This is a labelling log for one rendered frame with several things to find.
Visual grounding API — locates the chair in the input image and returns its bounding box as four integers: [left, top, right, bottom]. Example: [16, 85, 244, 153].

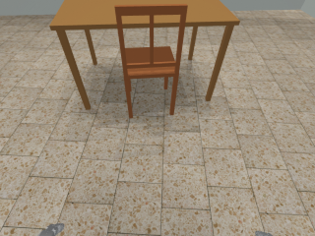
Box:
[114, 4, 188, 119]

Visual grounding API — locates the left robot hand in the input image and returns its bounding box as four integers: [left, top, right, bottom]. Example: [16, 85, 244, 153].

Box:
[37, 223, 65, 236]

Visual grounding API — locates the table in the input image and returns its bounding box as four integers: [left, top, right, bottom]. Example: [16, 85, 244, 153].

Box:
[49, 0, 240, 110]

